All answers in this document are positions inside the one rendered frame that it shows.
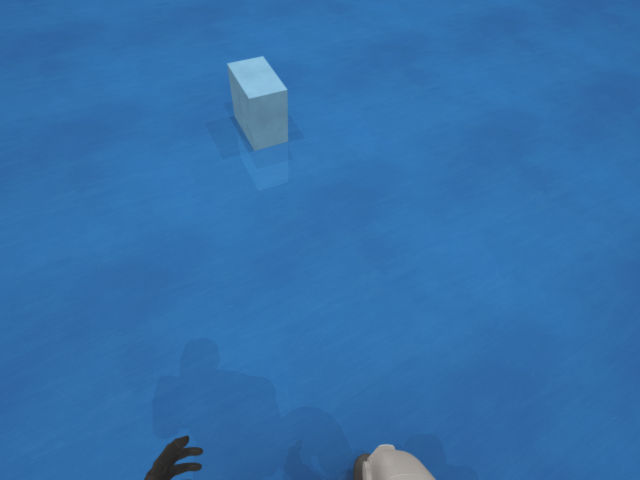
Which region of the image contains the carton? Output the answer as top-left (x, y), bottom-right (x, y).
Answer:
top-left (227, 56), bottom-right (288, 151)

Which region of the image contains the robot left hand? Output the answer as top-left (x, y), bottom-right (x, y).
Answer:
top-left (144, 436), bottom-right (203, 480)

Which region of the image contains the right robot shin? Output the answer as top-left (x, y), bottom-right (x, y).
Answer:
top-left (369, 444), bottom-right (396, 457)

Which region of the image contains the right robot thigh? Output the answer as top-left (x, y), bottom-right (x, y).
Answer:
top-left (363, 450), bottom-right (436, 480)

